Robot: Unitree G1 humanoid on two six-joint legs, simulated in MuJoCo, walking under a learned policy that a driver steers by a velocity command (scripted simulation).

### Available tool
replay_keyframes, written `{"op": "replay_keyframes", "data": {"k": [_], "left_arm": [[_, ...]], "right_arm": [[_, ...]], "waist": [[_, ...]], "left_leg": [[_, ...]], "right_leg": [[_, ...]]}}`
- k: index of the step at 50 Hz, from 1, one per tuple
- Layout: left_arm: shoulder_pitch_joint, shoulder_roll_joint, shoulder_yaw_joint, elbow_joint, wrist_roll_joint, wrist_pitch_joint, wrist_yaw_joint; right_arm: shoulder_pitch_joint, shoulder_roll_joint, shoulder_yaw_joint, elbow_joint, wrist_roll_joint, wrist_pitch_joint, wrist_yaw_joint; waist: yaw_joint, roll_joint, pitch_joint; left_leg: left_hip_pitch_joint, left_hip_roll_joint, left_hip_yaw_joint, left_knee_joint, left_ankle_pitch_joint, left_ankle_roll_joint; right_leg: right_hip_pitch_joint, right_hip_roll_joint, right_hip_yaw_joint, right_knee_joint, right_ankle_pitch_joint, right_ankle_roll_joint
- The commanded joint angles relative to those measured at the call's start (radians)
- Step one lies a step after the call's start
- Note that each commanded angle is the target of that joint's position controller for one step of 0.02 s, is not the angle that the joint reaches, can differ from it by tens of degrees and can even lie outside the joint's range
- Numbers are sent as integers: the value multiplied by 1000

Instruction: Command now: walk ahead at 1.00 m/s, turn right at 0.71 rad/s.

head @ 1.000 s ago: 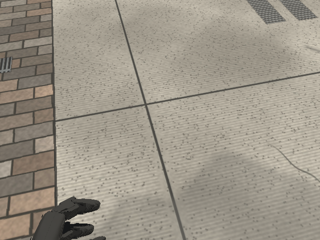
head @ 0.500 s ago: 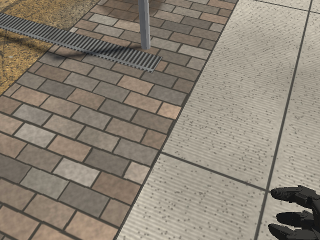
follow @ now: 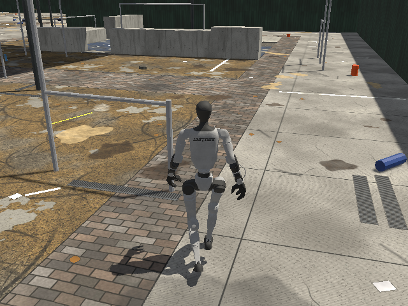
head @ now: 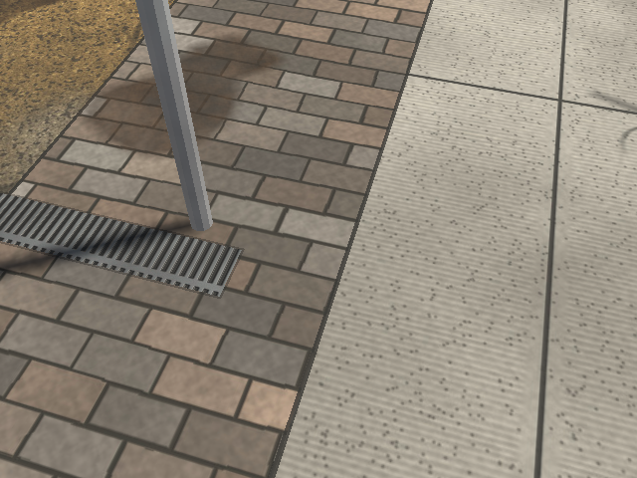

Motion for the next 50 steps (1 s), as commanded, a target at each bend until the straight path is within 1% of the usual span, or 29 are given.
{"op": "replay_keyframes", "data": {"k": [1,2,3,5,6,9,12,15,17,18,19,20,21,22,23,24,27,30,33,37,39,40,41,42,43,44,45,47,50], "left_arm": [[347,290,108,39,1,27,22],[314,222,97,35,-1,24,31],[284,167,83,51,-2,23,33],[241,144,68,51,-3,0,42],[230,144,64,48,-6,-12,39],[230,181,77,35,-10,-37,34],[286,190,90,45,-26,-39,26],[324,210,102,56,-25,-30,34],[322,230,109,58,-23,-24,47],[289,254,115,50,-23,-27,48],[214,240,114,23,-32,-34,46],[221,99,81,-16,-39,-36,53],[367,84,64,-70,-90,-23,77],[321,165,71,-42,-39,-2,86],[188,185,82,-55,-17,8,74],[140,168,82,-64,-1,20,59],[101,87,68,-104,16,78,16],[58,61,53,-164,23,97,-1],[50,53,44,-165,10,98,-17],[4,101,60,-179,12,102,-15],[145,128,82,-138,28,80,9],[182,193,104,-126,21,73,33],[129,349,138,-177,2,90,38],[176,347,146,-218,-16,92,30],[141,306,136,-204,0,99,32],[76,253,121,-203,5,99,32],[35,228,111,-203,9,90,31],[-4,199,103,-202,14,68,28],[18,187,101,-185,14,46,16]], "right_arm": [[-133,-60,17,-241,11,-56,14],[-207,-93,21,-251,4,-73,21],[-214,-96,24,-254,1,-78,27],[-214,-82,35,-262,-35,-36,31],[-210,-75,41,-266,-40,-12,34],[-375,-63,58,-344,-24,4,49],[-488,-34,69,-377,2,-3,55],[-528,-51,64,-394,7,-13,47],[-435,-90,46,-369,-4,-26,26],[-311,-127,30,-342,2,-37,12],[-114,-176,9,-292,-2,-50,0],[52,-237,-9,-255,-25,-54,-10],[62,-287,-31,-263,-32,-40,10],[-24,-208,-36,-291,-11,-23,8],[-84,-93,-3,-296,-3,-17,4],[-109,-43,12,-271,-4,-10,3],[-102,-67,2,-221,21,-8,-1],[-198,-100,-16,-220,29,-17,7],[-275,-107,-26,-216,33,-20,15],[-199,-161,-58,-211,52,8,23],[-165,-172,-66,-217,64,42,29],[-99,-150,-61,-232,40,54,41],[-31,-85,-43,-295,8,76,49],[-90,-120,-44,-328,-22,83,41],[-185,-148,-49,-349,-20,78,36],[-231,-165,-55,-348,-10,70,32],[-221,-161,-52,-332,-8,66,29],[-153,-141,-46,-284,-13,75,29],[-168,-81,-25,-269,2,71,38]], "waist": [[127,-153,-332],[109,10,-195],[43,95,-71],[-33,108,22],[-53,88,44],[-19,28,100],[62,-18,65],[100,-41,28],[64,-38,-55],[-9,-61,-127],[-117,-64,-218],[-134,108,-359],[-69,349,-617],[-80,191,-631],[-100,138,-468],[-81,105,-320],[-25,157,-125],[42,154,-85],[80,165,-82],[53,124,-63],[105,54,-131],[99,-108,-146],[15,-271,-206],[93,-168,-333],[76,-113,-194],[39,-89,-61],[1,-97,-34],[-39,-83,-71],[-32,-59,-89]], "left_leg": [[-982,-18,-257,918,-106,-35],[-979,50,-288,786,0,-11],[-920,96,-268,648,49,-1],[-814,141,-250,530,27,-30],[-772,160,-231,453,15,-46],[-686,170,-153,156,170,-82],[-598,125,-127,-106,436,-76],[-578,77,-137,-244,462,-50],[-409,2,-138,-336,411,-29],[-256,14,-166,-369,448,-20],[-30,107,-229,-371,529,2],[237,391,-394,-254,883,37],[506,717,-769,-180,1221,210],[397,631,-714,-223,1059,221],[251,528,-536,-267,965,179],[135,459,-425,-304,879,142],[-146,422,-271,-419,835,119],[-290,427,-145,-494,799,118],[-418,342,52,-463,673,48],[-337,382,95,-291,705,9],[-335,366,118,26,689,-17],[-504,306,115,279,170,-57],[-788,136,41,585,-416,-107],[-859,117,-199,600,-356,-109],[-892,138,-235,532,-305,-87],[-874,144,-225,433,-242,-76],[-794,156,-223,337,-180,-73],[-610,152,-199,235,-96,-68],[-533,131,-172,90,-34,-69]], "right_leg": [[964,-349,909,-256,-211,-340],[802,-339,878,-362,-318,-277],[604,-306,793,-399,-281,-221],[354,-205,644,-421,-163,-174],[256,-167,589,-440,-144,-166],[85,-91,494,-504,17,-153],[162,-62,465,-471,265,-83],[349,-85,486,-371,499,-39],[422,-55,487,-169,781,35],[409,-40,496,6,799,73],[306,-3,485,233,666,105],[126,63,357,551,-146,117],[-117,113,252,894,-563,152],[-154,-4,234,928,-391,141],[-188,-34,206,843,-295,153],[-227,-64,190,786,-266,166],[-180,-108,173,677,-266,187],[-113,-137,143,480,-120,178],[126,-117,65,204,148,145],[205,-71,-5,83,54,96],[359,-6,-4,-20,11,44],[488,-91,192,-85,168,-7],[611,-328,685,-120,164,-179],[636,-392,964,-358,-372,-249],[518,-386,946,-441,-747,-224],[380,-337,861,-459,-741,-176],[285,-272,762,-453,-625,-133],[155,-185,608,-425,-465,-98],[114,-145,541,-398,-413,-105]]}}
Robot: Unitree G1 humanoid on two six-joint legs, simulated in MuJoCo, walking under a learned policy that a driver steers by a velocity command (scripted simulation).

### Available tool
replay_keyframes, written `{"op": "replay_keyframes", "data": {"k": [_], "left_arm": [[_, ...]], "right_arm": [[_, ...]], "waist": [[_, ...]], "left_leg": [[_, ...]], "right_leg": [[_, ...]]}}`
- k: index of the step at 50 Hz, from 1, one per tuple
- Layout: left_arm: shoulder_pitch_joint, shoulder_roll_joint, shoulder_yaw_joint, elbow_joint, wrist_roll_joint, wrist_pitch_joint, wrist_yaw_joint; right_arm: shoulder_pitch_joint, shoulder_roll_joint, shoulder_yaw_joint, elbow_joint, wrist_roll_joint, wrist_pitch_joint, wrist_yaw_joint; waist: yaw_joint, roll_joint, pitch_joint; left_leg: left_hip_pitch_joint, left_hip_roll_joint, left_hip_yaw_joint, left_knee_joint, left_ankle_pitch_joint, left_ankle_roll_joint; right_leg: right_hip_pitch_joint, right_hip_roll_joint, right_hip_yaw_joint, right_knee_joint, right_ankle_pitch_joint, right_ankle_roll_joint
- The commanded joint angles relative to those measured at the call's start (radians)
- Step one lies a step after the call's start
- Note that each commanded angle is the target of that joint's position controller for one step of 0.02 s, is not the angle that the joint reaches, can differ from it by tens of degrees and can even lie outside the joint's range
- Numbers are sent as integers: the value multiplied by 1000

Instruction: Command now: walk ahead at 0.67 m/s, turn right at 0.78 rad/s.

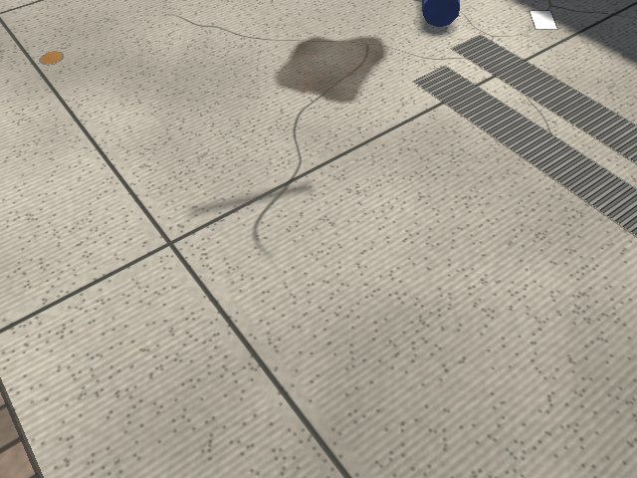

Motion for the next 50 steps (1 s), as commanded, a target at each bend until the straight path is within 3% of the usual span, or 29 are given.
{"op": "replay_keyframes", "data": {"k": [1,4,5,7,8,9,10,11,12,13,15,18,21,24,26,27,28,29,30,31,32,33,35,38,41,44,47,48,50], "left_arm": [[-98,158,46,-93,-1,-42,-5],[-75,144,39,-87,-6,-53,-13],[-75,142,35,-85,-11,-55,-15],[-109,120,24,-94,-12,-60,-12],[-177,63,3,-125,-13,-69,-6],[-235,-14,-24,-176,-28,-85,-3],[-197,12,-26,-184,-12,-94,-1],[-185,47,-19,-160,0,-96,-3],[-169,67,-14,-139,9,-97,-12],[-154,80,-10,-123,15,-95,-22],[-175,76,-12,-118,24,-86,-37],[-265,62,-24,-140,19,-78,-45],[-388,37,-47,-170,17,-86,-61],[-425,20,-60,-177,5,-97,-63],[-355,52,-49,-155,9,-103,-41],[-229,83,-33,-118,11,-108,-22],[-18,117,-14,-51,18,-115,-1],[172,202,12,-23,44,-120,24],[207,287,28,-22,65,-122,35],[150,235,22,-25,45,-115,38],[76,158,1,-7,34,-118,38],[31,110,-9,5,27,-124,34],[11,60,-23,29,12,-134,37],[35,29,-28,78,-11,-162,29],[30,19,-30,106,-5,-177,26],[47,59,-22,131,-4,-181,37],[97,136,-9,146,-6,-167,53],[99,173,1,142,-1,-152,63],[17,225,19,111,16,-113,73]], "right_arm": [[37,-88,-26,-31,14,-11,2],[-2,-74,-17,-36,31,-27,1],[12,-74,-17,-30,32,-33,0],[129,-89,-26,11,23,-46,-9],[256,-140,-38,38,9,-59,-19],[294,-254,-63,38,-10,-68,-24],[240,-273,-81,34,-10,-66,-16],[195,-218,-71,23,5,-69,-10],[186,-184,-62,29,15,-76,-6],[182,-170,-56,36,19,-82,-6],[218,-152,-49,69,24,-98,-6],[289,-137,-48,116,29,-111,2],[315,-114,-44,150,38,-109,10],[330,-166,-58,177,35,-105,6],[324,-207,-67,194,39,-100,1],[325,-216,-68,204,41,-100,1],[292,-219,-68,199,47,-102,2],[271,-161,-52,164,45,-107,7],[331,-12,-23,108,72,-109,10],[247,-101,-42,107,66,-96,7],[166,-117,-50,94,55,-87,12],[156,-94,-43,102,49,-82,22],[183,-61,-40,124,27,-50,40],[84,-30,-34,88,18,-13,59],[-40,-26,-22,32,24,-12,74],[-146,-38,-8,-4,25,-17,93],[-148,-65,-9,0,32,-19,91],[-80,-90,-15,18,34,-18,82],[262,-172,-55,109,34,-17,58]], "waist": [[-39,-84,-60],[-14,-101,-60],[-24,-88,-62],[-95,-17,-60],[-164,106,-41],[-179,290,-7],[-115,211,40],[-86,88,49],[-69,44,26],[-59,61,-5],[-71,106,14],[-95,94,59],[-114,101,83],[-115,119,87],[-64,128,42],[3,117,-38],[113,92,-150],[198,-17,-298],[130,-271,-452],[133,-182,-360],[93,-115,-171],[55,-83,-85],[-8,-128,-9],[-33,-110,69],[-51,-102,116],[-52,-46,146],[-73,-62,82],[-116,-92,27],[-291,-122,-142]], "left_leg": [[85,-15,29,-152,95,-1],[187,-40,59,-318,186,6],[245,-48,72,-370,219,15],[444,-64,80,-468,197,45],[545,57,-81,-582,19,74],[564,282,-470,-807,-328,130],[526,374,-715,-856,-442,212],[522,344,-651,-823,-392,216],[523,282,-521,-786,-293,190],[516,229,-411,-787,-221,166],[470,168,-281,-826,-123,163],[468,149,-179,-877,13,186],[417,106,-101,-920,193,198],[410,135,-87,-909,457,207],[437,148,-67,-785,792,204],[422,139,-43,-618,1006,197],[299,93,-10,-370,984,181],[65,27,12,-29,626,176],[-215,-89,-15,298,-59,167],[-291,-70,-58,389,44,183],[-327,-16,-44,368,137,183],[-294,19,-35,316,192,169],[-234,51,-29,284,210,137],[-315,73,-8,272,275,119],[-318,59,40,147,431,123],[-207,23,146,-93,532,165],[-36,-97,263,-219,514,222],[39,-136,279,-222,450,236],[394,-178,215,-236,307,291]], "right_leg": [[-52,-207,340,-290,-399,-135],[-70,-218,336,-268,-370,-108],[-91,-224,340,-245,-385,-98],[-213,-182,311,-108,-447,-55],[-347,-110,227,111,-442,-10],[-515,9,57,389,-350,35],[-626,-47,82,520,-270,34],[-634,-79,112,584,-179,41],[-608,-90,121,596,-121,55],[-566,-96,107,592,-95,70],[-529,-97,82,585,-29,93],[-543,-110,42,513,48,109],[-413,-174,-108,295,123,115],[-229,-163,-139,146,82,99],[-70,-116,-156,77,-31,77],[112,-82,-162,53,-57,62],[394,-97,-136,42,-33,50],[673,-334,100,17,-327,31],[847,-614,602,-146,-741,-20],[693,-600,711,-268,-794,-23],[552,-545,510,-249,-626,-3],[430,-499,363,-266,-421,6],[289,-437,170,-318,-247,33],[260,-416,-9,-381,-46,46],[218,-364,-201,-414,161,65],[232,-338,-333,-446,383,97],[378,-351,-384,-298,1032,129],[429,-369,-379,-178,1227,135],[361,-411,-337,275,1315,111]]}}
Over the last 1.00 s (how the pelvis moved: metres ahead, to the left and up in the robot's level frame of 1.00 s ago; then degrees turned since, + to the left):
0.64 -0.13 0.03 -54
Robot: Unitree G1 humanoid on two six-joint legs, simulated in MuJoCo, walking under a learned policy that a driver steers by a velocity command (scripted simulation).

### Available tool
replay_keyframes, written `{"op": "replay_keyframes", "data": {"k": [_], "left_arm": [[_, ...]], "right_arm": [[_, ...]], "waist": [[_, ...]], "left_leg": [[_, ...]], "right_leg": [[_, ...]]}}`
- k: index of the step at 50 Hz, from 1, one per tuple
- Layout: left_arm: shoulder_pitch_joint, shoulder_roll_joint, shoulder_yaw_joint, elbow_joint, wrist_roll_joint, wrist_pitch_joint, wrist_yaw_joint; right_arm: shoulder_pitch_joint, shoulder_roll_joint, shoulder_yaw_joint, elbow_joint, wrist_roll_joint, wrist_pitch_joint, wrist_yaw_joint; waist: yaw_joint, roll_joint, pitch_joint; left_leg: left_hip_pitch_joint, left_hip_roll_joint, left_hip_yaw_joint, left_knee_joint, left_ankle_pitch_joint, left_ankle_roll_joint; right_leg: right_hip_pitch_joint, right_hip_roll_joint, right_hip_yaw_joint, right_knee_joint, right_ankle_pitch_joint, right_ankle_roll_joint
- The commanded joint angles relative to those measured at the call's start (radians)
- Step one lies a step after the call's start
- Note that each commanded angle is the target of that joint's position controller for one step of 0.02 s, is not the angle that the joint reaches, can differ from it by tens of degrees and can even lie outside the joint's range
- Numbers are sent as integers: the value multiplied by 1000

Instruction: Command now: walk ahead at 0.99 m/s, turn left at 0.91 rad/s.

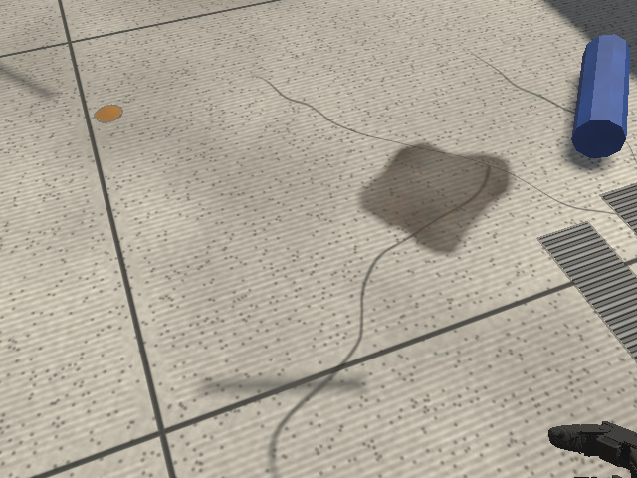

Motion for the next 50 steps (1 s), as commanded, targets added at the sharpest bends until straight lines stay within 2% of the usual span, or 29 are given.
{"op": "replay_keyframes", "data": {"k": [1,2,3,4,5,6,8,12,15,18,20,21,22,23,24,25,27,32,35,38,41,43,44,45,46,47,48,49,50], "left_arm": [[-197,256,61,-134,13,18,4],[-230,94,22,-163,23,5,-19],[-159,99,11,-290,-5,-20,-20],[-248,146,5,-298,11,-48,-18],[-269,153,2,-292,6,-60,-19],[-289,140,-3,-290,17,-55,-17],[-263,125,-12,-277,45,-7,-17],[-444,75,-36,-360,30,25,-37],[-538,59,-46,-387,-2,20,-48],[-553,100,-35,-398,-8,13,-43],[-420,166,-6,-358,-9,6,-26],[-249,207,15,-319,-10,1,-13],[-25,262,42,-274,4,-5,8],[111,330,59,-249,44,-9,23],[-33,365,72,-267,42,-2,10],[-172,236,54,-299,33,6,4],[-201,146,32,-264,28,11,-5],[-110,95,18,-143,-9,-33,-30],[-139,117,21,-128,-1,-48,-30],[-50,133,22,-81,3,-51,-27],[2,210,29,-63,6,-41,-13],[-14,272,41,-57,5,-9,-1],[-51,278,41,-73,7,5,2],[-74,264,40,-82,8,9,-1],[16,107,11,-150,-8,-1,-26],[-57,169,13,-203,-28,-15,-22],[-172,173,13,-220,-37,-26,-22],[-165,149,4,-212,-35,-30,-22],[-175,127,-2,-203,-17,-19,-25]], "right_arm": [[593,-184,-84,129,2,4,-46],[497,-245,-106,131,23,16,-66],[435,-356,-125,74,-14,27,-62],[433,-305,-125,50,-5,27,-70],[409,-243,-110,71,-4,19,-80],[377,-204,-99,85,-2,5,-83],[331,-161,-77,79,2,-28,-90],[338,-164,-77,72,9,-63,-80],[374,-179,-91,77,17,-64,-69],[401,-193,-100,82,20,-61,-72],[380,-228,-108,76,10,-58,-79],[342,-259,-113,72,6,-60,-75],[296,-212,-99,56,2,-72,-72],[299,-29,-51,11,11,-82,-79],[404,-28,-29,-39,45,-73,-78],[316,-107,-37,2,12,-49,-85],[226,-121,-44,-3,-12,-27,-55],[105,-39,-10,-94,-21,20,-8],[29,-48,-2,-133,-12,23,-1],[-105,-36,16,-165,-22,14,17],[-74,-29,23,-133,-22,0,9],[121,-84,0,-60,-32,-12,-16],[329,-130,-26,15,-28,-17,-32],[479,-187,-57,70,-36,-13,-53],[387,-299,-87,49,-38,0,-72],[417,-293,-91,16,-26,6,-78],[401,-253,-90,42,-20,-2,-89],[377,-202,-79,75,-14,-15,-95],[342,-159,-66,88,-15,-33,-96]], "waist": [[-349,-67,-218],[-238,195,-104],[-137,260,-316],[-178,23,-298],[-126,-80,-132],[-72,-138,-53],[-2,-151,7],[-28,-92,71],[-96,-23,38],[-115,16,-1],[-49,20,-93],[59,-1,-186],[169,-26,-291],[165,-283,-383],[27,-498,-447],[30,-241,-260],[17,-65,-109],[-29,-114,-4],[-57,-97,40],[-21,-47,129],[-52,-104,82],[-170,-153,-39],[-258,-163,-138],[-317,-117,-201],[-126,217,-295],[-176,81,-457],[-180,-8,-288],[-118,-59,-126],[-73,-95,-59]], "left_leg": [[792,-90,-88,-74,-157,88],[861,44,-329,-93,-116,120],[1139,237,-886,-287,-235,346],[1081,276,-1007,-457,-411,308],[888,257,-950,-513,-424,255],[721,214,-862,-517,-340,218],[477,131,-709,-521,-192,193],[244,16,-558,-580,-105,156],[301,-14,-535,-555,48,86],[452,24,-577,-476,195,41],[535,25,-591,-294,423,-3],[509,-4,-560,-84,482,-27],[359,-46,-517,202,362,-45],[90,-139,-417,538,-429,-50],[-94,-127,-341,701,-456,-56],[-142,-34,-309,720,-325,-57],[-93,39,-268,624,-235,-79],[-140,114,-242,566,-139,-97],[-126,107,-199,433,-4,-98],[-52,72,-87,165,42,-61],[142,-40,-1,36,-14,-2],[363,-107,-23,-12,-127,36],[588,-120,-64,-73,-153,63],[842,-66,-167,-139,-189,82],[1149,253,-659,-160,-181,162],[1206,324,-927,-325,-274,241],[1077,300,-833,-409,-240,206],[880,277,-733,-446,-181,171],[733,231,-650,-464,-146,140]], "right_leg": [[-440,-198,71,820,1239,-84],[-794,8,105,1219,109,-60],[-1140,72,320,1448,-28,-24],[-1196,5,425,1366,66,-41],[-1169,-42,427,1233,124,-46],[-1099,-82,422,1129,130,-39],[-965,-119,421,1010,105,-6],[-846,-134,349,634,281,34],[-738,-78,326,375,548,16],[-672,-41,345,237,554,-7],[-509,11,352,205,405,-24],[-323,16,335,201,320,-35],[-67,-83,411,241,168,-58],[155,-373,776,140,-233,-86],[136,-506,1311,-99,-413,-173],[-30,-437,1156,-109,-484,-178],[-238,-340,787,-80,-100,-147],[-358,-282,407,-146,342,-106],[-397,-244,221,-199,485,-93],[-386,-216,106,-249,678,-75],[-288,-243,57,-140,1366,-71],[-232,-282,67,139,1589,-98],[-288,-283,78,379,1542,-122],[-475,-226,69,726,1215,-120],[-904,-36,110,1177,11,-59],[-1046,-10,329,1313,35,-77],[-1119,-58,358,1265,123,-84],[-1095,-101,352,1148,156,-90],[-1034,-132,368,1058,152,-89]]}}
Over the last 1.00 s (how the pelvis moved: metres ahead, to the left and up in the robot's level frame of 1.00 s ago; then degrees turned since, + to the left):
0.67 -0.02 -0.03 14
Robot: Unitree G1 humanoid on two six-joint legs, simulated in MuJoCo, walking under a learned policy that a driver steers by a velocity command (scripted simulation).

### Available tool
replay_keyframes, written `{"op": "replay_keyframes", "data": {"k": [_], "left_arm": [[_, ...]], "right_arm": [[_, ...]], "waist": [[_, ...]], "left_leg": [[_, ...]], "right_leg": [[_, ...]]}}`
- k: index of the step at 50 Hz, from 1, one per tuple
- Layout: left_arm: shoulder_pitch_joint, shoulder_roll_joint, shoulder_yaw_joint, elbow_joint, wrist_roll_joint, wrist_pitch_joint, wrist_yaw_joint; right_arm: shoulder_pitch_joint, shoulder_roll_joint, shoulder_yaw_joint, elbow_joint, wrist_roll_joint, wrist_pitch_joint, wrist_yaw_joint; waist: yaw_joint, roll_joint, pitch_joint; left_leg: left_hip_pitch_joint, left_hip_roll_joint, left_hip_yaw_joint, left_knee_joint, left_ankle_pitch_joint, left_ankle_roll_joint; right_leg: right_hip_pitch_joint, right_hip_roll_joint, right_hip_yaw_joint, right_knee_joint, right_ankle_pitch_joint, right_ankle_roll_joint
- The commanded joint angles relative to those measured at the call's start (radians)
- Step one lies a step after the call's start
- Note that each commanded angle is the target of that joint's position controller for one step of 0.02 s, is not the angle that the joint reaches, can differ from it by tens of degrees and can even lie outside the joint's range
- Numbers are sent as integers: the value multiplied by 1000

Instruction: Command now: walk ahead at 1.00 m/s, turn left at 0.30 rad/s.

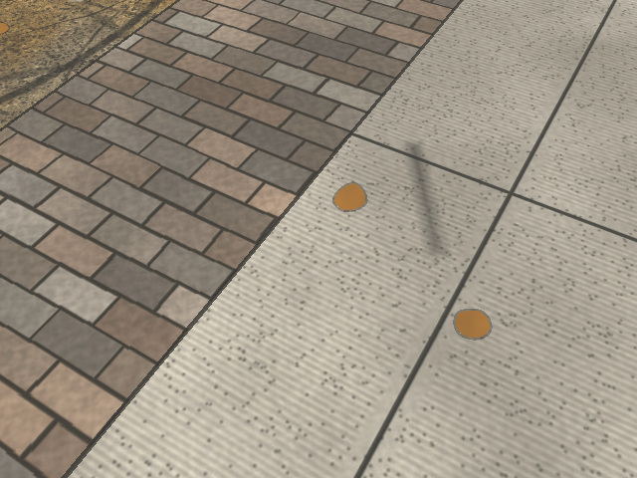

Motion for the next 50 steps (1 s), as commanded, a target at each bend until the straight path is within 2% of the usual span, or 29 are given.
{"op": "replay_keyframes", "data": {"k": [1,3,6,8,10,13,15,16,17,18,19,20,21,22,24,26,28,30,34,36,38,39,40,41,42,43,44,47,50], "left_arm": [[-44,143,25,-112,19,-7,-6],[-38,110,21,-102,36,24,-23],[-254,90,7,-186,35,25,-37],[-325,81,-1,-206,22,15,-52],[-373,81,-1,-212,7,10,-61],[-381,123,14,-211,15,8,-49],[-240,178,39,-176,20,9,-29],[-39,210,57,-116,19,13,-14],[170,265,80,-62,29,18,6],[213,398,122,-53,61,14,11],[182,314,108,-51,35,16,-10],[59,273,101,-46,30,8,-14],[9,206,88,-42,25,2,-18],[-26,164,75,-33,32,-3,-17],[-44,108,54,-7,31,-17,-15],[-44,121,57,16,14,-43,-20],[-39,134,59,28,13,-64,-28],[-54,129,56,29,8,-73,-29],[36,165,57,60,-5,-83,-11],[55,213,66,52,5,-58,12],[20,273,84,32,29,-10,34],[-27,287,91,9,39,11,40],[-47,286,94,4,44,14,36],[-17,127,62,-73,28,-6,5],[-71,141,44,-153,0,-32,3],[-163,157,35,-168,7,-53,7],[-183,153,28,-168,10,-64,7],[-192,136,16,-174,62,-10,1],[-324,117,1,-244,61,19,-15]], "right_arm": [[135,-136,-52,4,4,-41,-30],[143,-85,-32,27,22,-65,-27],[187,-101,-38,54,34,-92,-10],[187,-110,-40,55,42,-105,-2],[236,-134,-43,77,56,-120,1],[277,-182,-48,113,41,-113,-7],[283,-227,-56,131,11,-92,-23],[252,-241,-59,133,-5,-74,-34],[217,-210,-50,124,-17,-69,-39],[361,-34,-8,72,39,-81,-17],[290,-88,-11,72,31,-98,-16],[170,-100,-12,35,39,-99,-21],[117,-103,-4,25,29,-100,-16],[98,-80,0,25,21,-89,-7],[142,-43,12,27,8,-49,12],[73,-23,17,0,8,-22,26],[-30,-25,23,-46,12,-19,32],[-76,-25,23,-58,22,-25,42],[-209,-5,31,-90,17,-37,64],[-164,-42,18,-71,16,-39,59],[59,-95,-6,-16,27,-41,44],[273,-137,-32,49,29,-40,33],[408,-183,-65,87,23,-28,12],[288,-285,-100,65,15,-3,-7],[291,-332,-116,34,9,7,-3],[290,-287,-115,37,10,1,-13],[273,-224,-104,66,20,-6,-19],[198,-135,-67,62,31,-42,-29],[196,-169,-72,47,34,-68,-19]], "waist": [[-40,-84,-41],[-4,-58,-10],[-41,-12,102],[-56,-11,101],[-83,-15,91],[-79,0,40],[4,68,-87],[108,77,-180],[208,61,-269],[95,-295,-429],[117,-217,-474],[69,-152,-252],[44,-24,-166],[5,13,-95],[-68,-40,-38],[-87,-42,46],[-81,-59,98],[-81,-35,85],[-39,-21,105],[-71,-82,22],[-196,-144,-122],[-289,-143,-227],[-340,-101,-263],[-165,253,-240],[-182,202,-396],[-194,8,-305],[-143,-86,-167],[-28,-107,-42],[-36,-67,39]], "left_leg": [[336,325,-496,-415,88,157],[224,278,-412,-488,49,145],[144,231,-302,-583,159,135],[110,185,-214,-614,258,96],[150,221,-202,-685,392,76],[411,255,-156,-579,819,35],[518,289,-145,-312,1180,1],[469,284,-128,-62,1192,-11],[282,245,-108,264,994,-19],[-125,63,-97,796,191,-70],[-252,11,-221,874,-171,-40],[-352,97,-220,863,-71,-30],[-328,148,-205,788,-11,-31],[-289,178,-208,731,-8,-31],[-215,214,-211,669,-17,-55],[-267,234,-196,596,38,-74],[-303,244,-163,452,168,-81],[-266,221,-90,294,313,-70],[-183,178,39,28,471,-8],[-135,89,101,-1,371,14],[70,11,113,15,204,41],[277,-4,76,-4,133,72],[475,23,-22,-49,32,101],[735,269,-491,-96,46,232],[898,378,-899,-279,-57,381],[834,383,-881,-362,-38,329],[646,348,-789,-395,6,272],[294,225,-582,-414,171,212],[87,157,-507,-494,200,203]], "right_leg": [[-427,-63,77,-32,0,-12],[-388,-90,76,-147,-21,9],[-452,-110,26,-406,162,27],[-337,-79,-7,-622,376,8],[-220,-35,-45,-733,547,-26],[-202,44,-81,-813,472,-72],[-56,122,-87,-793,276,-101],[139,141,-86,-794,184,-114],[392,48,2,-753,58,-138],[698,-287,568,-844,-272,-300],[688,-299,886,-1063,-328,-284],[533,-268,708,-1074,-265,-261],[376,-241,573,-1089,-157,-246],[240,-196,450,-1119,-107,-207],[57,-176,325,-1195,-97,-176],[-21,-146,189,-1287,-33,-141],[-44,-118,40,-1333,156,-128],[-14,-51,-115,-1349,298,-96],[169,-96,-216,-1386,676,-57],[351,-113,-239,-1221,1169,-28],[410,-142,-240,-861,1462,-19],[352,-155,-221,-580,1434,-31],[186,-111,-223,-240,1147,-23],[-314,99,-181,169,-19,49],[-571,153,50,348,-142,51],[-635,79,118,264,-70,27],[-592,30,117,115,-29,16],[-430,-28,110,-83,-71,53],[-370,-43,47,-351,-10,90]]}}
Over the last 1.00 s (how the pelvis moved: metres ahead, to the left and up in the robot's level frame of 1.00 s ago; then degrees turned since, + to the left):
0.81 0.26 0.01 52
